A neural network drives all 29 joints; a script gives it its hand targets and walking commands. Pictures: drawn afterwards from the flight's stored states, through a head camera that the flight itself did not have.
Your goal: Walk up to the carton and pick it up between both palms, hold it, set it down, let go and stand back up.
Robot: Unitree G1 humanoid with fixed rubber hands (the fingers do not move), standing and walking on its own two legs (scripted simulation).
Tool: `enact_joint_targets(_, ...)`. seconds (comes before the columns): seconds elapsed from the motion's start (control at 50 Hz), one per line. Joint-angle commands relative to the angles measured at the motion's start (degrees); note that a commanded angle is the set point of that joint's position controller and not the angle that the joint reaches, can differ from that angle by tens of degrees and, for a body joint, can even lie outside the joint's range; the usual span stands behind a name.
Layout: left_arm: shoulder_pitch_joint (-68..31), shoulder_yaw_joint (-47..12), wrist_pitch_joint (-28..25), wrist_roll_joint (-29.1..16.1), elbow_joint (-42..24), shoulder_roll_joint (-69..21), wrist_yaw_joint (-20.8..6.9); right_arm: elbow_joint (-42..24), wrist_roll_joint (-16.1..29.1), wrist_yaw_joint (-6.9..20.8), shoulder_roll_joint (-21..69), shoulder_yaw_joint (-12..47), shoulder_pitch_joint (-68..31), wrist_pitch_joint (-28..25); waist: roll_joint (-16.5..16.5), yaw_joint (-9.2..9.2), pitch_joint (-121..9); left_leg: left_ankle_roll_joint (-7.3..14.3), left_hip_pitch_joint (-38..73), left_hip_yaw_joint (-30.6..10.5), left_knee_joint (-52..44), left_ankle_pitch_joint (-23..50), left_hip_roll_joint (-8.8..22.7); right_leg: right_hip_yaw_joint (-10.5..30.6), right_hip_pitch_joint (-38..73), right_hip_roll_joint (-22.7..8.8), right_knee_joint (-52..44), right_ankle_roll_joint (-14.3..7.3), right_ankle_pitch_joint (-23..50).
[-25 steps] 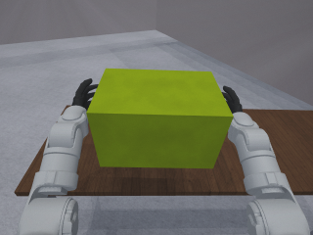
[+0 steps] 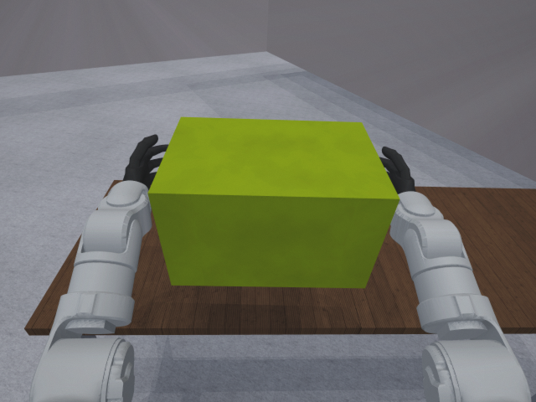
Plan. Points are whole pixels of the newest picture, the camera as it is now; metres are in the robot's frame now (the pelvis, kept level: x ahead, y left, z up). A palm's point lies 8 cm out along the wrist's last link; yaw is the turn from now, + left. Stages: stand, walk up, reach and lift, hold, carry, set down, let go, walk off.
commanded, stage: hold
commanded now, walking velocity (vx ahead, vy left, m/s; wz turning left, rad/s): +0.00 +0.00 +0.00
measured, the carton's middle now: (270, 200) +0.38 +0.01 +0.16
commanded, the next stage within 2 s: set down in 0.04 s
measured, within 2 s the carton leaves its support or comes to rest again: neither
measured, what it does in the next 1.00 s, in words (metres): stands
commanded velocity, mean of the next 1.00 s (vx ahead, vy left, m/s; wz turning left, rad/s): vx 0.00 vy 0.00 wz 0.00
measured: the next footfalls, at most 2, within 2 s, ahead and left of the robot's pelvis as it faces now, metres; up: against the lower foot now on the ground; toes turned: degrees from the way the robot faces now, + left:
none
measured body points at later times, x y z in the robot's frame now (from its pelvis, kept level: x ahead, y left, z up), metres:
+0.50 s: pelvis +0.00 +0.00 +0.00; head -0.06 +0.02 +0.45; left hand +0.38 +0.21 +0.16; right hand +0.39 -0.18 +0.16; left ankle +0.05 +0.10 -0.74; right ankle +0.02 -0.16 -0.74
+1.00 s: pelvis +0.02 +0.00 +0.00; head -0.01 +0.02 +0.45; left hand +0.40 +0.22 +0.12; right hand +0.41 -0.17 +0.12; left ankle +0.05 +0.10 -0.74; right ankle +0.02 -0.16 -0.74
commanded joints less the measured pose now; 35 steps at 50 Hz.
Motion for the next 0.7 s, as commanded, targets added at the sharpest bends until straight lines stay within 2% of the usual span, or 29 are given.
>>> enact_joint_targets(0.0, -50.8, -24.4, -3.6, -5.5, -18.7, -46.7, -10.9, -22.9, 11.7, 8.3, 39.9, 19.9, -55.7, -5.8, 1.1, -3.04, -23.8, -4.1, 17.0, -4.9, -10.5, 13.6, -2.8, 1.1, 7.2, 6.0, -8.1, -3.9, 8.9)
enact_joint_targets(0.02, -50.5, -24.4, -3.6, -5.5, -18.6, -46.7, -10.9, -23.0, 11.6, 8.3, 40.1, 20.0, -55.5, -5.8, 0.9, -3.02, -24.0, -3.9, 17.0, -4.7, -10.3, 13.7, -2.8, 1.3, 7.4, 6.0, -8.1, -3.9, 9.2)
enact_joint_targets(0.04, -48.4, -22.5, -4.1, -3.2, -20.8, -45.6, -11.6, -22.1, 11.6, 8.6, 41.3, 22.8, -49.6, -5.4, 0.4, -1.17, -23.2, -3.7, 19.2, -3.6, -10.5, 16.6, -3.7, 0.9, 9.3, 6.2, -7.6, -3.3, 10.9)
enact_joint_targets(0.08, -48.9, -22.7, -4.8, -3.4, -20.7, -46.2, -11.9, -22.2, 11.0, 8.6, 40.8, 22.2, -50.9, -6.2, 1.4, -1.71, -23.3, -4.1, 19.4, -3.5, -10.4, 17.2, -3.5, 0.7, 8.5, 6.3, -7.4, -3.3, 11.0)
enact_joint_targets(0.14, -49.6, -20.2, -6.3, -2.0, -14.9, -45.2, -12.6, -17.1, 8.4, 9.5, 40.3, 18.7, -51.8, -7.7, 0.9, -2.1, -20.4, -4.1, 17.1, -3.4, -11.5, 11.4, -3.2, 0.3, 7.5, 5.8, -7.9, -3.5, 6.9)
enact_joint_targets(0.24, -50.2, -16.6, -11.0, 0.7, -5.3, -44.1, -14.2, -11.9, 2.7, 10.5, 41.4, 15.0, -53.9, -13.1, 0.0, -1.37, -16.8, -3.5, 13.6, -2.6, -13.9, 2.1, -2.8, -0.3, 7.8, 4.5, -8.9, -3.6, -0.3)
enact_joint_targets(0.36, -50.7, -16.5, -16.6, 1.2, 0.7, -44.0, -13.7, -8.9, -0.7, 11.0, 41.7, 13.8, -55.4, -18.5, 0.1, -0.65, -16.2, -3.4, 13.0, -2.6, -14.1, -0.7, -2.6, -1.2, 7.6, 4.3, -8.9, -3.8, -3.1)
enact_joint_targets(0.5, -50.7, -17.8, -21.1, 1.0, 2.9, -43.7, -12.6, -4.8, -1.9, 11.6, 41.3, 13.6, -52.6, -22.1, 1.6, -0.52, -16.7, -4.1, 13.8, -2.6, -14.2, -0.3, -2.5, -1.7, 7.2, 4.3, -8.8, -4.2, -3.4)
enact_joint_targets(0.56, -50.5, -19.4, -22.7, 0.5, 2.4, -43.9, -12.1, -5.1, -1.6, 11.5, 41.3, 14.5, -51.2, -23.4, 2.6, -0.61, -17.8, -4.7, 15.2, -2.8, -13.2, 3.2, -2.4, -1.9, 7.5, 4.5, -8.5, -4.4, -0.9)
enact_joint_targets(0.66, -48.0, -20.0, -24.8, 0.5, 3.0, -43.4, -11.9, -4.4, -2.3, 11.1, 41.9, 15.8, -46.9, -24.4, 2.0, -0.57, -18.0, -5.0, 16.5, -2.4, -12.9, 6.4, -2.5, -2.1, 7.8, 4.6, -8.6, -4.1, 1.1)
enact_joint_targets(0.68, -47.8, -20.3, -25.3, 0.5, 2.5, -43.3, -11.9, -4.1, -2.3, 11.0, 41.6, 16.1, -46.0, -24.7, 2.7, -0.79, -18.5, -5.2, 16.8, -2.5, -12.5, 7.6, -2.5, -2.1, 8.1, 4.7, -8.6, -4.1, 1.8)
